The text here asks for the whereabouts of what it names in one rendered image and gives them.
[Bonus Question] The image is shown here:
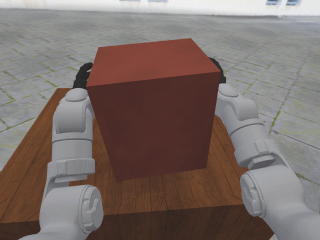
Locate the left robot upper arm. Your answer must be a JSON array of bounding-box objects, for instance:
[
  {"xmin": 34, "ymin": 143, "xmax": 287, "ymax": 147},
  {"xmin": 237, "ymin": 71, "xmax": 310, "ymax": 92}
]
[{"xmin": 18, "ymin": 184, "xmax": 104, "ymax": 240}]

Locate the left robot hand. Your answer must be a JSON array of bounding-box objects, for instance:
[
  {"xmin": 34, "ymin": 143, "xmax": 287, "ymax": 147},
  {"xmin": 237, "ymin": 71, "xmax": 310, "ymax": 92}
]
[{"xmin": 72, "ymin": 62, "xmax": 93, "ymax": 90}]

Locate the right robot hand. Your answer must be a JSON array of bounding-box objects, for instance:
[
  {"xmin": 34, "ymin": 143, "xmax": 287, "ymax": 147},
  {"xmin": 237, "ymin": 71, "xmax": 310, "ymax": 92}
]
[{"xmin": 209, "ymin": 57, "xmax": 226, "ymax": 84}]

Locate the carton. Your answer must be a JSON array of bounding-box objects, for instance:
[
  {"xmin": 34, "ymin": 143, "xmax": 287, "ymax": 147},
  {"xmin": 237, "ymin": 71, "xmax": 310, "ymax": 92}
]
[{"xmin": 86, "ymin": 38, "xmax": 221, "ymax": 182}]

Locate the left robot forearm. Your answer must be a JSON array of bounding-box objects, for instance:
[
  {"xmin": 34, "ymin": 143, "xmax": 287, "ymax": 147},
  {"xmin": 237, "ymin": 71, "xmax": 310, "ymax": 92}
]
[{"xmin": 39, "ymin": 88, "xmax": 95, "ymax": 227}]

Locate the pedestal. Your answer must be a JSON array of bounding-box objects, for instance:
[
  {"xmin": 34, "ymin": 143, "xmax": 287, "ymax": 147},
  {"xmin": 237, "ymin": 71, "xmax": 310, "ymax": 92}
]
[{"xmin": 0, "ymin": 88, "xmax": 274, "ymax": 240}]

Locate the right robot upper arm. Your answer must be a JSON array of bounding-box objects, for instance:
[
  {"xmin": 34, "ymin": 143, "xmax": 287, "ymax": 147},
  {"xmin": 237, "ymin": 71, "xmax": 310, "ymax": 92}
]
[{"xmin": 240, "ymin": 164, "xmax": 320, "ymax": 240}]

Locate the right robot forearm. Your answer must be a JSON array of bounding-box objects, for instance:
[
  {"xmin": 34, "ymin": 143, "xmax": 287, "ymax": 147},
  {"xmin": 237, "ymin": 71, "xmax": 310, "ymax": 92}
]
[{"xmin": 214, "ymin": 83, "xmax": 306, "ymax": 204}]

